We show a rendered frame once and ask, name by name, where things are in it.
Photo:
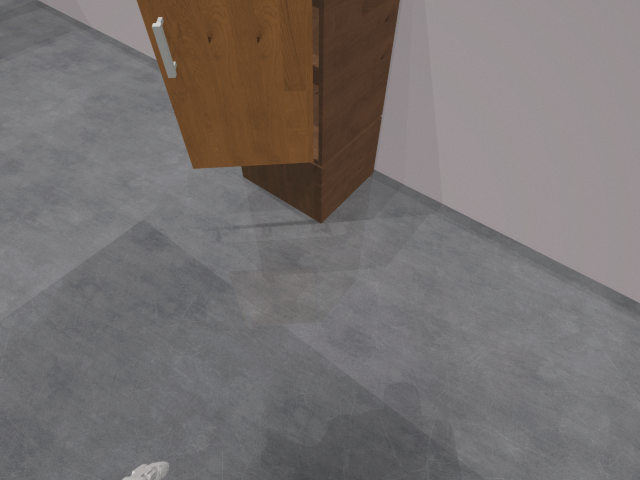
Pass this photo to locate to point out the handle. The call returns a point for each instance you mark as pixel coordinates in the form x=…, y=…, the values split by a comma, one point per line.
x=170, y=66

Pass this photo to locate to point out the cupboard door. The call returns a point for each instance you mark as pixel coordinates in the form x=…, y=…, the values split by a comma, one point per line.
x=243, y=93

